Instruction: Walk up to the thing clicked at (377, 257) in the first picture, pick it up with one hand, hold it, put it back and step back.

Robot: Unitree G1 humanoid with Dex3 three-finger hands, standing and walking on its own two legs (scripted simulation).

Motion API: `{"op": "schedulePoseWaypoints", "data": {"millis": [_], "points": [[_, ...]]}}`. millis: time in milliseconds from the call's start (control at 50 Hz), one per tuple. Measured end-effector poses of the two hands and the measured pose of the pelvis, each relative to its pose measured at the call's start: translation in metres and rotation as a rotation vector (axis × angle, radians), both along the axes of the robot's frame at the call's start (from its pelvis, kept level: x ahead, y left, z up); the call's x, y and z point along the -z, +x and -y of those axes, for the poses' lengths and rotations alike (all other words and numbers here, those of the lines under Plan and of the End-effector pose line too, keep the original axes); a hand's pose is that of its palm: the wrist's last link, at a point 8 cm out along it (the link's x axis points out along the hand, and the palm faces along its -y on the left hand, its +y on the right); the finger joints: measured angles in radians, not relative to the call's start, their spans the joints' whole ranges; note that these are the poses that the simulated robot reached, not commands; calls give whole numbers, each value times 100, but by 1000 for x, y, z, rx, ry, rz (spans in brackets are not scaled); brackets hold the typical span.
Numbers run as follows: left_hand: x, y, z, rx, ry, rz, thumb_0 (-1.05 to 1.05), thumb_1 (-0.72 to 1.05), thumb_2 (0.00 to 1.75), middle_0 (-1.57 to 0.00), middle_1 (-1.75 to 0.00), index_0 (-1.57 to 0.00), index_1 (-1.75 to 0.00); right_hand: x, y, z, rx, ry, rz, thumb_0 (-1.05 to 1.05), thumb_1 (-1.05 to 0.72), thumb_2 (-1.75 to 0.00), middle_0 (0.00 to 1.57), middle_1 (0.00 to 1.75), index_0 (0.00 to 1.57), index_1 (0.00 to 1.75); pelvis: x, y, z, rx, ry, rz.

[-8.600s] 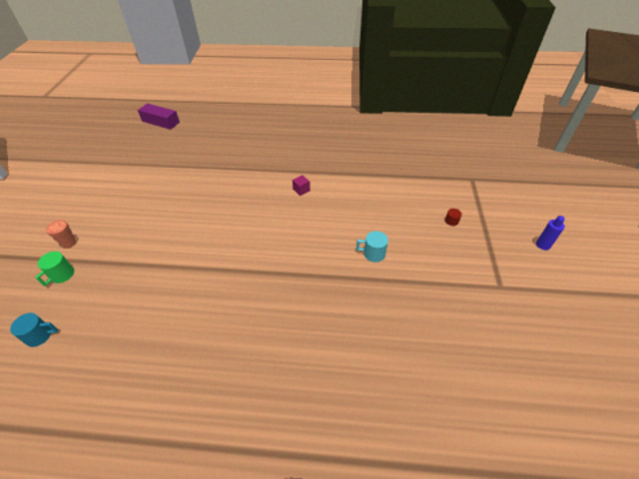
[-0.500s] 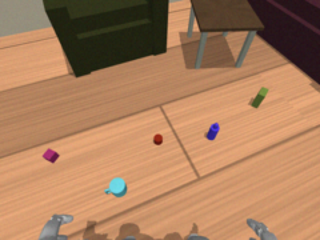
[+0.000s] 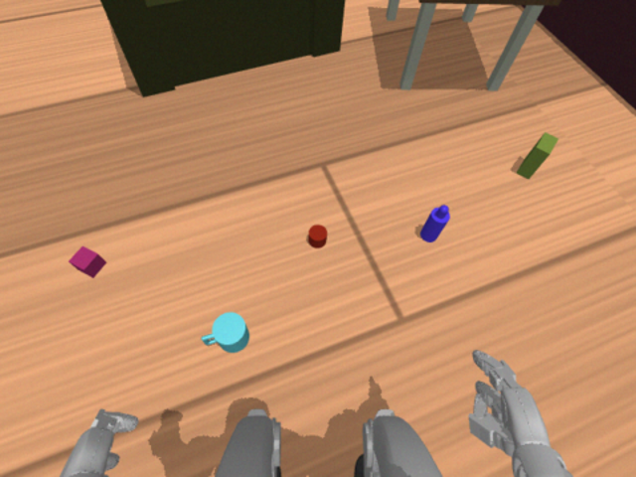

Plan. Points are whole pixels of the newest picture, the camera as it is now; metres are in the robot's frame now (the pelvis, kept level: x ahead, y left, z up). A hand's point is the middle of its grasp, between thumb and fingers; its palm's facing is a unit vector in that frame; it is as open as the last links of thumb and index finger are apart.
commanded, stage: rise first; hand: left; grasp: from above
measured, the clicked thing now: (225, 334) +0.45 +0.24 -0.62
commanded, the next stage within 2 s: approach in 1.88 s
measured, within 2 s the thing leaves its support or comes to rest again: neither
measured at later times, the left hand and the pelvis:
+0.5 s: hand (171, 385) +0.28 +0.28 -0.35, palm faces -0.47 -0.36 -0.81, open 14.0 cm; pelvis -0.07 -0.01 -0.21, yaw -2 degrees
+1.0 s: hand (185, 359) +0.35 +0.29 -0.44, palm faces -0.47 -0.08 -0.88, open 14.1 cm; pelvis -0.08 +0.00 -0.29, yaw -5 degrees
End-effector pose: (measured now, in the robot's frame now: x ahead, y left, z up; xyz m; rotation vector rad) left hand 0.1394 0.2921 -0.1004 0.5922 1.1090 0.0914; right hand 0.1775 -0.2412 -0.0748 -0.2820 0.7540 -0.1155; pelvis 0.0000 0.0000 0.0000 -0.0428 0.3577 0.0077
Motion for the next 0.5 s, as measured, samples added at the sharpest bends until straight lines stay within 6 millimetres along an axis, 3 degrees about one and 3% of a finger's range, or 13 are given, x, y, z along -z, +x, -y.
{"op": "schedulePoseWaypoints", "data": {"millis": [100,240,400,500], "points": [[39,24,-8,130,78,35,-1,-53,95,-7,-109,-9,-108,40,-3,7,-23,-17,1,1,-90,-90,20,30,20,30,38,-12,2,4,5,-72],[99,79,-3,350,191,139,-1,-52,95,-7,-111,-9,-109,121,-23,26,-12,-31,-78,1,-89,-89,20,30,20,30,104,-30,5,11,9,-169],[162,126,-4,507,337,173,-1,-54,98,-8,-111,-9,-109,215,-74,41,20,-14,-243,1,-91,-90,20,30,20,30,172,-56,10,21,8,-233],[192,148,-6,598,392,187,-1,-53,99,-8,-110,-10,-109,260,-115,44,42,-8,-353,1,-90,-90,20,30,20,30,209,-69,12,27,1,-243]]}}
